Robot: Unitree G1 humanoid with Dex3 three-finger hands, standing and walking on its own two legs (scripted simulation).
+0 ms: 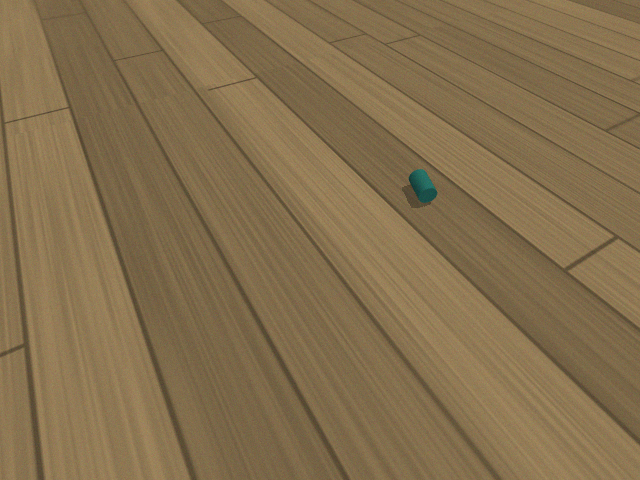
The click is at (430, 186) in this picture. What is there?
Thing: lying can
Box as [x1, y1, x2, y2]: [409, 169, 436, 202]
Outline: 418,169 410,174 409,180 419,200 422,202 426,202 434,198 436,195 436,190 425,171 422,169
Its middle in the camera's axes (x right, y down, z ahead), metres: +0.48 -0.22 +1.85
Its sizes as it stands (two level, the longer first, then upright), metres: 0.139 0.088 0.088
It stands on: the floor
